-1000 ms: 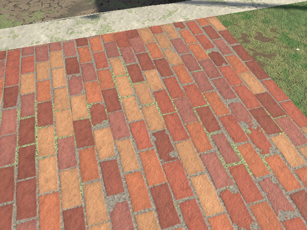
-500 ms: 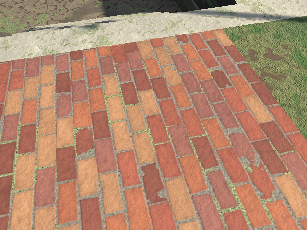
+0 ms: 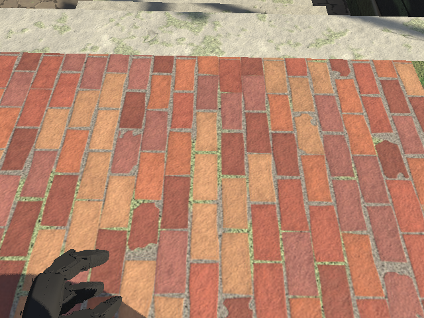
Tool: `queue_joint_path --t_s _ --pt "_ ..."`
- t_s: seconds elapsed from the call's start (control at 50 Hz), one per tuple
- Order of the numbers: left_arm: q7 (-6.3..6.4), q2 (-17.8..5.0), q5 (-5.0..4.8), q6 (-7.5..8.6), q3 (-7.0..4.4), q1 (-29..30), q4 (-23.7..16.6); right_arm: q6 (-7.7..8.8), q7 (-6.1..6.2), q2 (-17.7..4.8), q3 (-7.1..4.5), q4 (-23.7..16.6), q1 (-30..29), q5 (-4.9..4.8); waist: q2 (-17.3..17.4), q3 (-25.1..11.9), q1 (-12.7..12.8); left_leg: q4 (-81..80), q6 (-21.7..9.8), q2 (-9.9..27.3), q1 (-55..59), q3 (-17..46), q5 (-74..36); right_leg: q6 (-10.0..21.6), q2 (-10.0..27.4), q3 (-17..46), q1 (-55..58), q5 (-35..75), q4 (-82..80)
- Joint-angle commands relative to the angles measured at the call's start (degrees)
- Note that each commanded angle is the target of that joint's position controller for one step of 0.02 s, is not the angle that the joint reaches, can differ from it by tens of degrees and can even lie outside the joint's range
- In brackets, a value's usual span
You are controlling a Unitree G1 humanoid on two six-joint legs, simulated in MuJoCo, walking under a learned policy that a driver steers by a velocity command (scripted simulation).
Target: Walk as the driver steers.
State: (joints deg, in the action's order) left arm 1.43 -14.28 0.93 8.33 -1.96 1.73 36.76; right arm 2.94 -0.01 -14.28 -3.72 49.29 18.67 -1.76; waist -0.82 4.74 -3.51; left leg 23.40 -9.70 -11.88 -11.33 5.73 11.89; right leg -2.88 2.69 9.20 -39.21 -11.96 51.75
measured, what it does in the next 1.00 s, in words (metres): walks ahead, turning left: right foot, then left foot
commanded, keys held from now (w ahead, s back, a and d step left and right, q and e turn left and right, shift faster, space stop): q+shift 0.48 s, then e+shift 0.52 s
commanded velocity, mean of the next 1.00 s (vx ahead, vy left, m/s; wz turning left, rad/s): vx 0.07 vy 0.00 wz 0.34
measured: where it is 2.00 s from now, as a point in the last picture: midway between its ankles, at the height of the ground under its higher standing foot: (208, 280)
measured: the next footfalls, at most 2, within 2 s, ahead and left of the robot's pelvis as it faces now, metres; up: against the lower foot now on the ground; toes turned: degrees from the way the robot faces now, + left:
right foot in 0.12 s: +0.31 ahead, -0.11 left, +0.00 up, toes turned +17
left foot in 0.50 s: +0.14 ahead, +0.11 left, +0.00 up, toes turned +32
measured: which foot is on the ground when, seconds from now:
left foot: down 0.00-0.12, up 0.14-0.48, down 0.50-1.00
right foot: up 0.00-0.10, down 0.12-0.50, up 0.52-0.98, down 1.00-1.00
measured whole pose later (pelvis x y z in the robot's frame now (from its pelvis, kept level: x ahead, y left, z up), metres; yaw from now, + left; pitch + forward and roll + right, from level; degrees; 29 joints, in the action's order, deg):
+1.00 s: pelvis +0.17 -0.01 -0.01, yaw +16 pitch +3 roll +0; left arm -1.6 -16.2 -1.4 -3.4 -4.5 -9.9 35.5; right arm -1.1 2.2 -15.8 -4.8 39.1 7.7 -0.5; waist 1.3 1.3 -0.1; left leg 34.4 0.8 7.4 -15.9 -14.6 20.0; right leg -0.2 2.7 -5.5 -20.9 -17.9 38.5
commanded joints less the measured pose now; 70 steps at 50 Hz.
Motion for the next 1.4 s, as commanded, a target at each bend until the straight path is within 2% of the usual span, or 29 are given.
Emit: queue_joint_path --t_s 0.02,0.1,0.12,0.14,0.16,0.18,0.2,0.22,0.26,0.32,0.48,0.5,0.52,0.54,0.58,0.64,0.84,0.98,1.0,1.02,1.04,1.06,1.08,1.1,1.12,1.16,1.3,1.32,1.4 --pt "0.68 -2.5 -1.0 -1.25 -0.98 -5.7 -3.0 -1.63 2.52 -10.6 -3.16 -5.9 -1.6 -1.16 3.2 -9.9 3.4 2.9 5.2 5.3 -14.9 7.7 -41.9 -2.0 -11.9 -10.8 24.2 13.7 -17.0" --pt "0.7 -7.3 -1.33 -1.83 -2.84 -7.3 -4.7 -2.9 3.32 -7.0 -3.0 -10.5 -6.5 -0.59 8.2 -11.4 6.6 15.2 9.9 3.9 -9.9 14.7 -26.9 -0.7 -9.9 -5.7 30.4 23.3 -30.1" --pt "1.07 -8.1 -0.16 -1.57 -3.18 -16.8 -2.5 -2.87 2.92 -5.0 -2.28 -12.6 -9.2 0.08 6.8 -17.6 10.9 29.0 12.0 2.3 -12.2 12.1 -16.5 3.2 -2.0 -0.8 42.9 32.8 -33.3" --pt "1.78 -8.8 0.85 -2.43 -2.76 -19.5 -3.1 -3.26 2.57 1.3 -0.27 -13.4 -4.5 2.44 -3.6 -26.1 8.5 44.4 11.5 -2.1 -20.2 5.8 28.8 9.4 14.0 13.6 56.0 56.3 -23.8" --pt "1.38 -9.9 2.52 -2.72 -2.42 -17.6 -3.3 -2.97 0.64 -3.2 -0.46 -14.8 9.1 0.8 -14.6 -35.8 0.6 60.6 12.2 1.9 -24.1 9.6 33.9 22.9 30.3 33.7 60.2 55.2 -22.9" --pt "1.54 -8.2 1.63 -3.18 -3.02 -9.7 -6.1 -3.79 -0.21 -9.7 -1.77 -13.5 7.7 -0.12 -11.2 -31.6 1.0 65.2 13.5 7.6 -28.9 6.3 25.9 24.9 27.6 33.7 54.2 33.9 -27.0" --pt "1.99 -3.7 0.91 -3.86 -1.93 -7.4 -7.1 -4.8 0.03 -12.6 -2.76 -13.7 0.8 -0.17 -4.5 -22.1 3.5 64.4 14.4 10.3 -31.3 3.2 19.8 20.7 20.3 21.2 46.3 21.0 -28.1" --pt "2.12 -3.6 0.64 -5.03 -1.37 -6.3 -7.3 -5.63 0.64 -12.2 -2.93 -14.5 -2.6 0.3 -0.2 -17.8 3.4 62.3 15.0 11.7 -29.6 1.1 15.7 17.3 15.6 15.1 38.2 13.9 -30.4" --pt "2.05 -6.8 0.68 -6.25 -2.29 -4.3 -6.1 -6.47 0.89 -8.6 -2.06 -16.3 -3.8 0.05 -1.8 -9.5 1.5 53.0 14.7 13.5 -24.5 -1.7 13.4 15.2 10.4 5.5 24.2 14.2 -33.9" --pt "1.56 -9.4 0.88 -6.46 -3.73 -6.3 -4.0 -5.69 0.98 -5.1 -0.85 -17.7 -5.3 0.1 -5.2 -11.7 2.3 42.1 14.0 15.3 -20.7 -4.5 12.4 16.8 11.4 -1.2 24.8 23.9 -35.0" --pt "0.62 -10.6 -1.29 -7.34 -5.3 -5.2 -1.7 -6.97 -0.5 -9.5 -3.39 -16.0 -3.9 0.45 -7.3 -13.2 0.6 14.7 7.4 13.0 -1.6 -10.4 1.9 9.3 13.6 -12.4 20.7 -1.4 -29.3" --pt "0.46 -8.3 -1.4 -7.7 -4.66 -7.9 -0.6 -6.86 -0.16 -10.3 -3.98 -15.1 -0.9 0.96 -3.0 -11.7 0.2 9.1 4.9 12.3 5.2 -7.3 1.6 6.0 10.9 -14.2 13.5 -6.9 -22.6" --pt "-0.26 -4.9 -0.44 -8.21 -3.53 -10.6 -0.9 -6.32 0.74 -16.2 -5.17 -15.8 0.9 1.59 15.9 -8.2 1.5 -1.5 -1.8 27.0 11.3 14.8 -9.6 -0.4 2.7 -21.1 -1.6 -20.5 -1.8" --pt "-0.09 -5.9 0.13 -7.72 -3.71 -7.1 -3.7 -5.16 0.79 -19.5 -4.9 -18.2 -2.5 3.77 18.8 -10.2 1.3 -4.3 -11.0 36.2 6.0 25.0 -17.8 -0.9 -1.7 -12.3 -8.8 -26.8 11.0" --pt "0.68 -9.1 -1.65 -8.08 -4.48 -6.2 -2.4 -3.23 0.32 -13.0 -2.87 -17.6 -7.2 4.08 10.6 -9.8 2.2 -5.8 -5.8 30.6 -0.5 14.9 -6.2 1.4 1.0 -7.9 -5.0 -16.6 15.9" --pt "0.35 -7.1 -1.03 -9.56 -4.26 -15.5 4.0 -2.02 0.54 -3.6 0.6 -15.0 -12.1 3.24 9.7 -10.7 5.7 -4.7 -0.9 24.0 -6.2 0.3 -7.4 -0.9 0.9 -7.8 6.9 -5.3 16.9" --pt "-1.86 -5.5 -2.0 -10.54 -2.89 -9.3 -3.6 -3.48 3.21 -9.4 -2.42 -13.9 -8.8 2.81 7.4 -7.5 0.6 -3.2 -4.9 32.8 6.2 -1.6 -17.5 -1.9 3.0 -10.6 3.1 -12.2 2.4" --pt "-3.41 -5.5 -2.54 -11.43 -3.9 -13.4 -4.7 -3.59 2.36 -10.6 -3.93 -13.2 -11.9 0.53 8.1 -10.3 4.2 6.4 2.0 32.3 4.7 -11.2 -21.9 3.8 -1.3 -17.0 18.3 -4.2 -17.8" --pt "-2.65 -7.1 -2.27 -11.43 -4.86 -16.2 -3.8 -3.45 1.94 -9.2 -3.86 -11.9 -9.4 0.39 5.0 -11.2 5.2 12.7 5.6 29.6 0.9 -14.5 -17.1 5.9 -2.8 -15.3 25.4 3.4 -23.7" --pt "-1.5 -14.2 -2.02 -11.12 -7.17 -20.1 -3.9 -3.15 1.63 -7.2 -3.5 -12.8 -9.4 1.68 -7.0 -11.9 6.1 29.1 10.9 23.4 -12.9 -18.9 -3.0 10.8 5.6 -0.4 37.1 24.8 -27.7" --pt "-1.42 -21.0 -0.16 -10.1 -8.1 -20.5 -5.6 -2.46 1.53 -3.9 -1.97 -18.1 -15.5 3.89 -21.3 -13.8 5.6 44.7 15.2 13.0 -33.3 -13.5 27.9 23.3 18.5 23.2 44.8 43.2 -27.6" --pt "-2.26 -17.4 0.57 -8.78 -7.26 -21.2 -5.8 -2.04 1.37 -7.1 -2.75 -17.8 -19.1 3.27 -10.8 -18.4 9.7 51.7 14.7 12.9 -35.6 -3.1 28.6 26.1 19.8 22.1 45.3 38.2 -29.6" --pt "-2.25 -16.3 0.14 -7.94 -6.62 -18.9 -5.5 -1.89 1.39 -7.9 -2.95 -17.6 -19.5 1.91 -7.4 -15.2 7.6 52.1 13.4 13.2 -36.1 -1.5 23.3 23.0 16.5 17.0 42.8 33.8 -29.8" --pt "-1.66 -14.2 -2.28 -7.79 -6.4 -17.8 -4.8 -1.43 1.3 -8.1 -3.21 -16.2 -16.7 1.94 -2.7 -14.4 5.4 47.6 12.3 14.9 -36.5 -0.6 16.6 19.3 12.2 14.0 41.4 13.7 -31.3" --pt "-1.34 -12.2 -3.78 -8.08 -5.57 -16.3 -5.1 -1.12 1.14 -9.4 -3.57 -15.7 -15.9 2.11 -2.7 -12.7 4.7 43.1 11.7 15.6 -36.0 -0.4 12.0 17.9 11.0 14.4 38.4 -6.0 -34.5" --pt "-0.9 -11.9 -3.03 -7.82 -4.85 -14.9 -6.4 -0.18 0.18 -9.3 -3.76 -15.4 -15.9 1.86 -5.7 -9.1 3.9 38.2 11.5 13.8 -33.5 -1.2 5.1 17.7 9.0 17.1 32.9 -24.5 -39.8" --pt "0.29 -14.0 -2.87 -6.12 -5.11 -19.2 -5.2 4.14 -1.21 -7.1 -2.64 -14.7 -20.6 0.77 -8.8 -5.5 5.6 14.4 13.4 9.3 -24.2 -1.0 -2.0 16.6 5.2 15.8 28.4 -16.7 -38.7" --pt "-1.87 -16.5 1.28 -7.35 -5.89 -21.3 -3.6 0.32 -2.41 -6.1 -1.15 -13.1 -18.3 5.72 -11.2 -5.7 7.3 16.9 14.4 9.4 -22.8 -5.1 0.0 15.1 1.8 14.8 27.9 -18.9 -38.3" --pt "-3.71 -14.3 0.18 -7.7 -5.23 -18.6 -4.8 -1.02 -2.32 -7.4 -0.72 -15.7 -19.6 3.19 -10.2 -3.3 6.1 10.5 14.3 10.4 -14.7 -4.7 2.6 15.2 2.4 18.8 22.7 -18.6 -36.9"
Velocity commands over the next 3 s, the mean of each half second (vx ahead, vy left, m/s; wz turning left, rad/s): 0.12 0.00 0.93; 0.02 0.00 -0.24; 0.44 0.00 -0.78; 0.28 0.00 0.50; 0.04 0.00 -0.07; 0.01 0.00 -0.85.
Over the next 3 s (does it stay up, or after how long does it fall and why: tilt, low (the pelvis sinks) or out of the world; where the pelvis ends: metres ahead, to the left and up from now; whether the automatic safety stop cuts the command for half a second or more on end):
stays up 0.60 -0.02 0.00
